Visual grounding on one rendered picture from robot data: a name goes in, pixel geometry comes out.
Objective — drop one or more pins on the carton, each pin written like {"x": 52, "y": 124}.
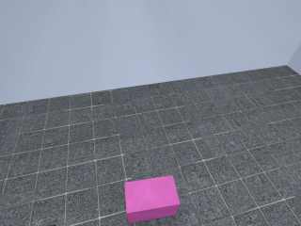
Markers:
{"x": 151, "y": 199}

